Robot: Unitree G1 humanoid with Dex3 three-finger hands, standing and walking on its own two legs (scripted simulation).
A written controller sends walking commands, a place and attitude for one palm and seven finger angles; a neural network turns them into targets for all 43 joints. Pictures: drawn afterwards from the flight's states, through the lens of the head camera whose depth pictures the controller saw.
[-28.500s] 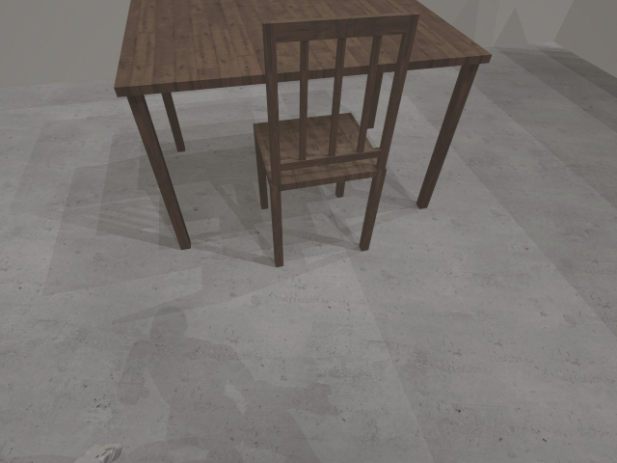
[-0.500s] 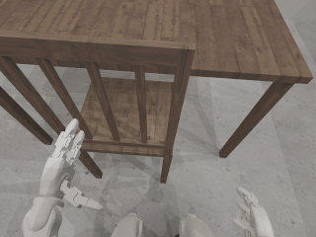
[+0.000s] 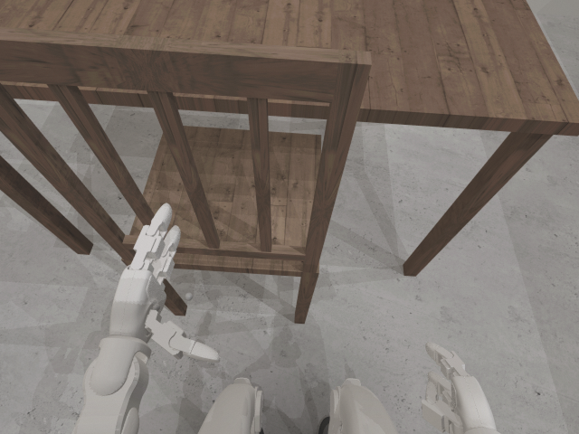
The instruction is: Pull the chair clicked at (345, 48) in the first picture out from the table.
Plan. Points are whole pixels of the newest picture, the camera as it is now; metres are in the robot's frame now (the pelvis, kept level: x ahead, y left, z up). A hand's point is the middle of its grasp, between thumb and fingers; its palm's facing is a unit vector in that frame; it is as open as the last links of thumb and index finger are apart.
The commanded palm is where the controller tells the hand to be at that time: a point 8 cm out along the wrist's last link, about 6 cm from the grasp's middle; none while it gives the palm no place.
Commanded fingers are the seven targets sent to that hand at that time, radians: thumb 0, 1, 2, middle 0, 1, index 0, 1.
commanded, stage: aim the fingers beside a spindle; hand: left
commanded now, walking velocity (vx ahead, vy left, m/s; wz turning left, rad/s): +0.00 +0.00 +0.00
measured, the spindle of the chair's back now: (195, 190) +0.43 +0.16 +0.04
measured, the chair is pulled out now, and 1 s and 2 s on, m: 0.00 0.00 0.00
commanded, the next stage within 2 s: none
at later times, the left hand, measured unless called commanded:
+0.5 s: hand (192, 283) +0.30 +0.14 +0.03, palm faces -0.03 -1.00 -0.04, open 16.9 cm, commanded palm +0.27 +0.18 +0.02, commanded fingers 0.00 -0.50 0.30 -0.06 -0.08 -0.06 -0.08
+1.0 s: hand (210, 306) +0.28 +0.12 +0.00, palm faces -0.11 -0.99 +0.02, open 16.9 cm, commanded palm +0.27 +0.19 +0.02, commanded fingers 0.00 -0.50 0.30 -0.06 -0.08 -0.06 -0.08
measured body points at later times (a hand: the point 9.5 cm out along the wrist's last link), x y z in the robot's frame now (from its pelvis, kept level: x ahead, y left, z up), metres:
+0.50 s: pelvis +0.01 -0.01 +0.00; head +0.11 +0.00 +0.43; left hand +0.30 +0.19 +0.03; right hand +0.18 -0.24 -0.11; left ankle +0.01 +0.09 -0.63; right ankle +0.03 -0.12 -0.63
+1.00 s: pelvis +0.00 -0.01 -0.01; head +0.11 +0.00 +0.43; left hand +0.28 +0.17 +0.00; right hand +0.18 -0.25 -0.10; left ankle +0.01 +0.09 -0.63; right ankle +0.03 -0.12 -0.63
